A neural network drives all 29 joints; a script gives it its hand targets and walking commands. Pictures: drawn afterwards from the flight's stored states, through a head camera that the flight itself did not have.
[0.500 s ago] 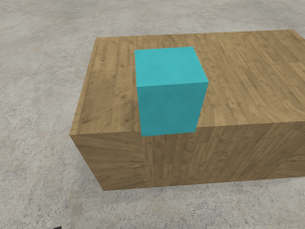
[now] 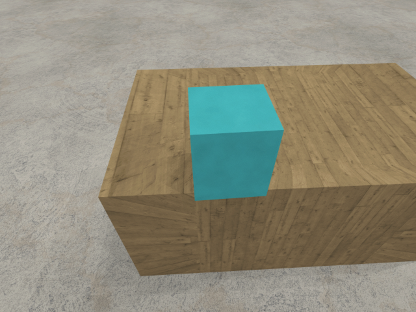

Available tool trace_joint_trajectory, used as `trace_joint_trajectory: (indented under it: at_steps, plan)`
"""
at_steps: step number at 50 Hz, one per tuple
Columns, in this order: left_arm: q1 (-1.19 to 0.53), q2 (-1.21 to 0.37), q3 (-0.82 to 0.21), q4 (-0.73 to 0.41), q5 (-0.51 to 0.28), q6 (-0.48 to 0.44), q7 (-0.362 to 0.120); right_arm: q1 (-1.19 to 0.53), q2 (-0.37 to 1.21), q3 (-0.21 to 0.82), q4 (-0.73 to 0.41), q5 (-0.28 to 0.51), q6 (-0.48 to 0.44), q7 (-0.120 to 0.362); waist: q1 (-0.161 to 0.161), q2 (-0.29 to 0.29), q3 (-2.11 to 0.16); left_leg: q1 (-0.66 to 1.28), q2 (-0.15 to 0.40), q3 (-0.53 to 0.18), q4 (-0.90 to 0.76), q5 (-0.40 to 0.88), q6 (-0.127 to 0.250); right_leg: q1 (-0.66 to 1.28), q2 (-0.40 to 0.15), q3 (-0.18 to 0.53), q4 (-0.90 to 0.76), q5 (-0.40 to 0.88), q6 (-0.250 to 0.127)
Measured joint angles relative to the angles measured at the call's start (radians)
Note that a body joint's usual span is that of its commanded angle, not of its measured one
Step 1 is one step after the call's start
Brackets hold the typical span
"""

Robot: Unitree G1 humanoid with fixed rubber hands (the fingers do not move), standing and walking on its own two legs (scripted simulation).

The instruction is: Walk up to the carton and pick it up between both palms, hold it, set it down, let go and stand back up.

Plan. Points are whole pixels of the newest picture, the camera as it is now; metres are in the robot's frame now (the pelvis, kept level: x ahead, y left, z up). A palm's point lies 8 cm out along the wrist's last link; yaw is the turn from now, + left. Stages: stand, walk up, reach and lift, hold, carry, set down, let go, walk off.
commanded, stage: walk up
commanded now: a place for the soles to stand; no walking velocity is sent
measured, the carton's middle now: (228, 143) +0.57 -0.04 -0.01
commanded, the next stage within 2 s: none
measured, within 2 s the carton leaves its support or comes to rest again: neither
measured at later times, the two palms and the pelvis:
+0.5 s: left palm (71, 286) +0.23 +0.32 -0.11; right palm out of the picture +0.04 -0.31 -0.09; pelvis +0.10 +0.01 -0.01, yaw +0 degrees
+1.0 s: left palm (88, 267) +0.28 +0.30 -0.13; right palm (367, 273) +0.25 -0.33 -0.09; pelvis +0.19 +0.00 -0.01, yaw +1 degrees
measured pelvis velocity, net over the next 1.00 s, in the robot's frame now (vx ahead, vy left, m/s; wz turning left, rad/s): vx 0.19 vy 0.00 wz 0.01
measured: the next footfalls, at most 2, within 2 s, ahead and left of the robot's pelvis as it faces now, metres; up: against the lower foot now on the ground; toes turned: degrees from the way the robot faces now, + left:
right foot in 0.54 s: +0.22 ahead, -0.15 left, +0.00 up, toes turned -1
left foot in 0.92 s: +0.29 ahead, +0.12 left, +0.00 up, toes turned +2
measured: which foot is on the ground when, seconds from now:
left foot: down 0.00-0.56, up 0.58-0.90, down 0.92-1.00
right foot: down 0.00-0.20, up 0.22-0.52, down 0.54-1.00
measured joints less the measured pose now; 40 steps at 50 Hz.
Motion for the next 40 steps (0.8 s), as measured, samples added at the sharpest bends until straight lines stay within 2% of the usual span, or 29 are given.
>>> trace_joint_trajectory:
  at_steps: [6,9,12,15,17,20,25,26,28,31,33,36,40]
  plan:
    - [0.008,0.032,0.0,0.0,0.0,-0.009,-0.004,0.053,0.0,0.0,0.0,-0.001,-0.005,0.004,0.001,0.0,0.01,-0.003,0.0,0.0,0.071,0.009,0.0,0.026,0.0,0.002,-0.001,0.119,0.0]
    - [0.011,0.045,0.0,0.0,0.0,-0.007,-0.006,0.079,0.0,0.0,0.0,-0.001,-0.009,0.008,0.002,0.0,0.008,-0.004,0.0,0.0,0.072,0.014,0.0,0.04,-0.001,0.002,0.015,0.079,0.0]
    - [0.01,0.054,0.0,0.001,0.0,0.009,-0.007,0.126,0.0,0.0,0.0,-0.01,-0.036,0.007,-0.007,0.001,0.013,0.019,-0.002,-0.002,0.065,0.063,0.01,0.004,0.012,0.037,0.176,-0.061,0.0]
    - [0.005,0.056,0.0,-0.005,0.0,0.009,-0.007,0.177,0.0,0.0,0.0,-0.011,-0.047,-0.001,-0.021,-0.004,0.031,0.073,-0.003,-0.005,-0.006,0.061,0.017,-0.066,0.027,0.097,0.342,-0.049,0.0]
    - [0.0,0.057,0.0,-0.016,0.0,0.006,-0.007,0.2,0.0,0.0,0.0,-0.011,-0.049,-0.009,-0.028,-0.009,0.06,0.112,-0.003,-0.004,-0.051,0.074,0.018,-0.09,0.027,0.118,0.369,-0.033,0.0]
    - [-0.009,0.054,0.0,-0.031,0.0,0.007,-0.008,0.225,0.0,0.0,0.0,-0.011,-0.046,-0.017,-0.042,-0.011,0.098,0.158,-0.004,-0.003,-0.087,0.071,0.018,-0.101,0.027,0.115,0.322,-0.019,0.0]
    - [-0.048,0.042,0.0,-0.056,0.0,0.009,-0.014,0.239,0.0,0.0,0.0,-0.011,-0.03,-0.019,-0.061,-0.012,0.119,0.177,-0.004,-0.002,-0.09,0.032,0.01,-0.099,0.028,0.052,0.1,0.049,0.0]
    - [-0.055,0.039,0.0,-0.063,0.0,0.008,-0.014,0.239,0.0,0.0,0.0,-0.011,-0.028,-0.02,-0.061,-0.012,0.12,0.177,-0.005,-0.001,-0.077,0.018,0.007,-0.09,0.029,0.041,0.044,0.082,0.0]
    - [-0.056,0.032,0.0,-0.072,0.0,-0.003,-0.013,0.223,0.0,0.0,0.0,-0.007,-0.02,-0.021,-0.058,-0.008,0.14,0.161,0.004,-0.002,0.034,-0.015,0.007,-0.054,0.039,0.033,-0.009,0.252,-0.01]
    - [-0.039,0.017,0.0,-0.071,0.0,-0.006,-0.008,0.18,0.002,0.0,0.0,0.002,-0.017,-0.025,-0.044,-0.014,0.142,0.039,0.009,-0.001,0.363,-0.018,0.007,-0.021,0.048,0.044,0.045,0.126,-0.028]
    - [-0.027,0.003,0.0,-0.071,0.0,-0.005,-0.006,0.158,0.002,0.0,-0.001,0.005,-0.017,-0.027,-0.023,-0.013,0.134,-0.032,0.008,-0.002,0.495,-0.019,0.007,0.014,0.047,0.055,0.036,0.117,-0.034]
    - [-0.007,-0.005,0.0,-0.071,0.0,-0.005,-0.004,0.118,0.001,0.0,-0.002,0.005,-0.018,-0.025,0.002,-0.012,0.122,-0.119,0.009,-0.003,0.526,0.009,0.007,0.054,0.047,0.073,0.001,0.123,-0.034]
    - [-0.001,-0.001,0.0,-0.072,0.0,-0.005,-0.002,0.075,0.001,0.0,-0.002,0.005,-0.018,-0.021,0.011,-0.011,0.121,-0.18,0.009,-0.005,0.415,0.047,0.007,0.073,0.054,0.073,-0.028,0.12,-0.034]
